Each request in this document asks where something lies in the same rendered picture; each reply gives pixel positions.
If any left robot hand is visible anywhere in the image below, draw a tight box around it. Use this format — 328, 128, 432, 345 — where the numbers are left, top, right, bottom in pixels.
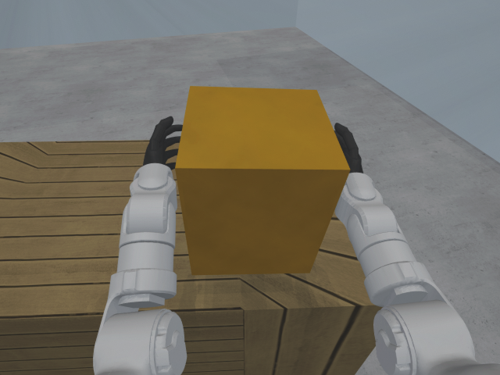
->
143, 116, 183, 170

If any left robot forearm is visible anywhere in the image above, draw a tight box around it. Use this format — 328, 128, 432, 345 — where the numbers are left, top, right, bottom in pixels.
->
93, 163, 177, 372

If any pedestal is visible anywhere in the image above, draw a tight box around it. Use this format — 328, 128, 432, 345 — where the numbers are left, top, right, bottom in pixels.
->
0, 140, 383, 375

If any robot left upper arm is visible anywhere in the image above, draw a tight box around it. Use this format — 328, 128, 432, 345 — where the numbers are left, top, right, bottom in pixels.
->
95, 309, 187, 375

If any right robot forearm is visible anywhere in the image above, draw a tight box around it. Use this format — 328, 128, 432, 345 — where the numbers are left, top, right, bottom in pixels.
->
335, 173, 475, 357

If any right robot hand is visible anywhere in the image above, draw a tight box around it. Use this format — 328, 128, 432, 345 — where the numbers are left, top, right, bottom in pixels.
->
334, 123, 363, 173

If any carton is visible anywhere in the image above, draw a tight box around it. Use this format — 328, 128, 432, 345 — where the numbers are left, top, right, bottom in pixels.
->
175, 86, 350, 275

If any robot right upper arm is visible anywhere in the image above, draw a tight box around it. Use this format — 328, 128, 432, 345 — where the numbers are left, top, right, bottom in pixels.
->
373, 300, 500, 375

